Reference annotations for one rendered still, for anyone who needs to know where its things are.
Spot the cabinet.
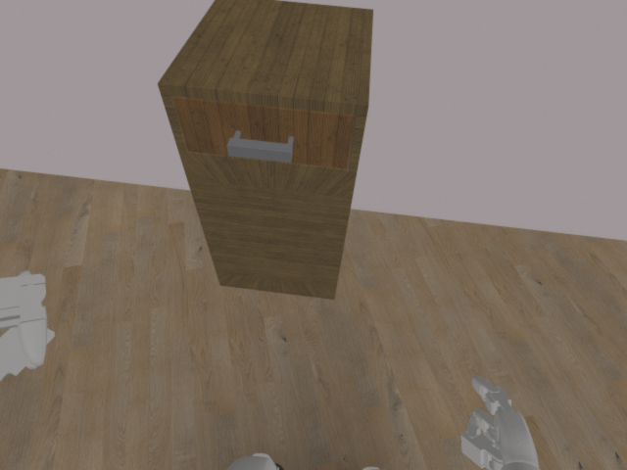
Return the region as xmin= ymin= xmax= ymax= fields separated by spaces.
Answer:
xmin=158 ymin=0 xmax=373 ymax=300

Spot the robot left hand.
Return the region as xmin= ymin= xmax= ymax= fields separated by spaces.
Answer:
xmin=0 ymin=270 xmax=55 ymax=381

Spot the robot left shin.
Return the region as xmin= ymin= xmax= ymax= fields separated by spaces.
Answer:
xmin=253 ymin=453 xmax=276 ymax=466

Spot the handle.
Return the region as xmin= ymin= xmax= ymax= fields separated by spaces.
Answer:
xmin=227 ymin=130 xmax=294 ymax=163

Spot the drawer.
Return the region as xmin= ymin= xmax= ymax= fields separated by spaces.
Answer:
xmin=173 ymin=96 xmax=355 ymax=168

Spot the robot right hand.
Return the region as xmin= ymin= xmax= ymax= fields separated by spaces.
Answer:
xmin=461 ymin=375 xmax=539 ymax=470

